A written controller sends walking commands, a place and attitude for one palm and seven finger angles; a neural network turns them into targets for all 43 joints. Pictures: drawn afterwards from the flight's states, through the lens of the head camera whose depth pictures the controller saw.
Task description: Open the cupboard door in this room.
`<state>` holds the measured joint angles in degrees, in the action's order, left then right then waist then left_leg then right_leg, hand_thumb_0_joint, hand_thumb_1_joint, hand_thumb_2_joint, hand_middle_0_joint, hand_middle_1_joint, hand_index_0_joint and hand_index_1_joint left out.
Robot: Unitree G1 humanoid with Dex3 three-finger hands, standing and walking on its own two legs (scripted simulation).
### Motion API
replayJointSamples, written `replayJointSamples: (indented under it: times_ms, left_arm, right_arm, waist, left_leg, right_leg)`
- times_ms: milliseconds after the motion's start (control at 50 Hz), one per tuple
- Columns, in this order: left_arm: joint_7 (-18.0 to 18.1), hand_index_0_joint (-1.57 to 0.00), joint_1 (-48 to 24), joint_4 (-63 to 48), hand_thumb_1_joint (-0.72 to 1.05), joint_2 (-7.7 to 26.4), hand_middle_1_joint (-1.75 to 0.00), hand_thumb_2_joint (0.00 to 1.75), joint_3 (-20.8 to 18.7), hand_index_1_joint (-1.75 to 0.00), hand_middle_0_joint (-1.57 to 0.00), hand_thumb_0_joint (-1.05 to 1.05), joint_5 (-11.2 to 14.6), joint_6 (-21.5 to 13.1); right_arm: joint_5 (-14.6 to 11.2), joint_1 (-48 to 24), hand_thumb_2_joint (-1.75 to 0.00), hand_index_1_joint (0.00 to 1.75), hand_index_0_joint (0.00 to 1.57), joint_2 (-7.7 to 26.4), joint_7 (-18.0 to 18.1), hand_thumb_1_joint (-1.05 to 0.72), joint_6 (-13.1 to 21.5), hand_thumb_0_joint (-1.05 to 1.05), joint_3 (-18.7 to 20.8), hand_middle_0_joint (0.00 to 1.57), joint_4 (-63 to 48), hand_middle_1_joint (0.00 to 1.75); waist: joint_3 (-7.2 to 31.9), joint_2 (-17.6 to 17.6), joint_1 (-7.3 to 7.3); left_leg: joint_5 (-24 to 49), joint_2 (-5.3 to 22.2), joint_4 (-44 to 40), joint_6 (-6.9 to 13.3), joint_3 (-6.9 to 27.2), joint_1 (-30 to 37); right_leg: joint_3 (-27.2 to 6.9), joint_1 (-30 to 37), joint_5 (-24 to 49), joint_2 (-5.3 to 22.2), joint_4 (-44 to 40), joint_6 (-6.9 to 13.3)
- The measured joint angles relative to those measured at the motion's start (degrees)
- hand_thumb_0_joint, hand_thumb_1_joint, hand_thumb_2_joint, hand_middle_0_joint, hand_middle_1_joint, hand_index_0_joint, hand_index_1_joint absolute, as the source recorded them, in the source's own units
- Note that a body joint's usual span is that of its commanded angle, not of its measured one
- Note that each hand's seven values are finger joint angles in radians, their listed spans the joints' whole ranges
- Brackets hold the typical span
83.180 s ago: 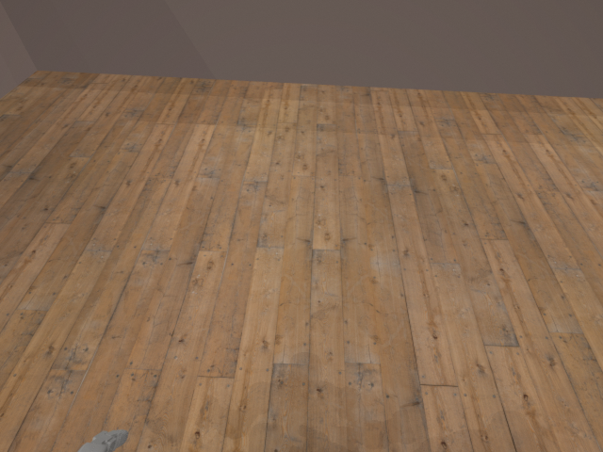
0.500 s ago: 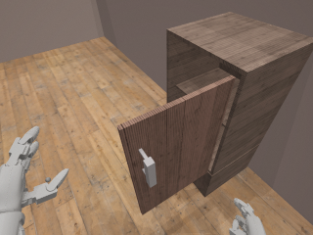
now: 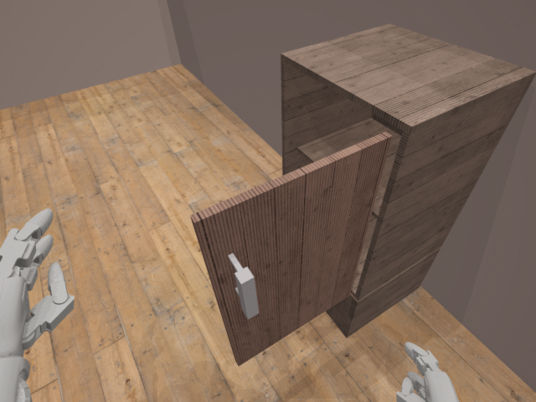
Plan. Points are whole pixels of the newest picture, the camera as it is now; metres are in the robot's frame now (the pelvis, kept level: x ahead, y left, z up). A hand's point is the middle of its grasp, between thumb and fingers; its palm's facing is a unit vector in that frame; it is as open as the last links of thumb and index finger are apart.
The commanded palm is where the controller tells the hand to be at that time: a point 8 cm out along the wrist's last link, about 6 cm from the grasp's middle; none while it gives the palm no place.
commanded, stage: draw the hand back to the body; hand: left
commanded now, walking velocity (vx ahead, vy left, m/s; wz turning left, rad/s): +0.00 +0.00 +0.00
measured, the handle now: (241, 285) +0.32 +0.10 -0.04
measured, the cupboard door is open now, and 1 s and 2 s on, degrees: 90 90 90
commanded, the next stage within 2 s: step back with the hand held close in 0.04 s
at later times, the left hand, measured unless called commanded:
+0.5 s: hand (62, 306) +0.17 +0.26 +0.14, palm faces +0.32 -0.78 -0.53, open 7.4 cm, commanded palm +0.11 +0.31 +0.17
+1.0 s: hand out of the picture +0.07 +0.30 +0.15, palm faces +0.47 -0.72 -0.51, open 7.4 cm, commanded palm +0.01 +0.33 +0.17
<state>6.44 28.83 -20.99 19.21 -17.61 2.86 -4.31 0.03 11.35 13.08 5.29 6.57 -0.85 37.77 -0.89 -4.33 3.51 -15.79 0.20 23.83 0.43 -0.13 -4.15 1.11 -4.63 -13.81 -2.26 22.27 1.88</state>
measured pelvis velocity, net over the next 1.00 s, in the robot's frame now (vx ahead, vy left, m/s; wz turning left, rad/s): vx -0.11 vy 0.02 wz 0.07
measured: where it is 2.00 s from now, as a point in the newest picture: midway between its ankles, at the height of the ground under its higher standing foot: outside the picture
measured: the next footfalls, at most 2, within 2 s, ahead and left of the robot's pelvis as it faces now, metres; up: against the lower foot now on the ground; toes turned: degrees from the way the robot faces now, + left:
right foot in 1.50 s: -0.36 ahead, -0.11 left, -0.01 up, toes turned +1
right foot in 1.76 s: -0.27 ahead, -0.08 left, +0.00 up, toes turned +3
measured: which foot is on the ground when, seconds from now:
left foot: down 0.00-1.00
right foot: down 0.00-1.00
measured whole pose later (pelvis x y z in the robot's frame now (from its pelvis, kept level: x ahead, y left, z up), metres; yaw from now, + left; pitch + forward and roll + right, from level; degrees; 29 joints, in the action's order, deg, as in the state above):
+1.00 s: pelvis -0.11 +0.02 -0.02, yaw +4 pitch -1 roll -2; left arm 8.9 30.3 -28.3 24.5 -24.8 -1.0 -11.8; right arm 0.3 12.7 12.5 5.2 3.8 -0.6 33.6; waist -2.5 -0.1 0.2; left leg -11.7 -0.7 34.5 3.3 -0.2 -23.3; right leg -2.3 -18.7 -12.0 -3.6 31.8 0.4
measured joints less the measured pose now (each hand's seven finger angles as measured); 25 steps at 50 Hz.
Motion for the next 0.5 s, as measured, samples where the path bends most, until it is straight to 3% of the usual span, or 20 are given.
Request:
replayJointSamples:
  times_ms: [180, 320, 500]
  left_arm:
    - [0.1, -0.22, -1.4, 1.0, 0.89, 0.2, -0.31, 0.9, -0.8, -0.31, -0.21, 0.01, 0.1, -0.8]
    - [0.1, -0.21, -0.6, -0.3, 0.89, 1.7, -0.31, 0.9, -3.4, -0.31, -0.21, 0.01, -0.9, -4.0]
    - [0.5, -0.22, 3.8, -4.3, 0.89, 4.5, -0.31, 0.9, -3.2, -0.31, -0.21, 0.01, -0.6, -3.1]
  right_arm:
    - [0.0, -0.5, -0.9, 0.3, 0.21, 0.1, 0.2, -0.9, 0.4, 0.02, 0.4, 0.2, 0.7, 0.3]
    - [0.0, -1.9, -0.9, 0.3, 0.21, 0.9, -0.2, -0.9, -2.3, 0.02, 0.6, 0.2, -1.9, 0.3]
    - [-0.6, -2.5, -0.9, 0.3, 0.21, 1.1, 0.6, -0.9, -5.9, 0.02, 2.0, 0.2, -4.4, 0.3]
  waist:
    - [-0.7, -0.5, -0.14]
    - [-0.2, -0.3, -2.36]
    - [-0.7, 1.6, -3.71]
  left_leg:
    - [0.5, 0.4, -0.5, -0.3, 0.0, 0.6]
    - [0.8, 0.7, 1.3, -0.2, 0.3, -4.7]
    - [2.3, -0.3, 1.9, 0.6, -0.9, -8.3]
  right_leg:
    - [0.0, 0.7, 0.7, -0.4, -0.9, 0.3]
    - [0.4, -3.5, 2.2, -0.7, -1.3, 0.2]
    - [-0.7, -8.2, 2.9, 0.4, 1.2, -0.7]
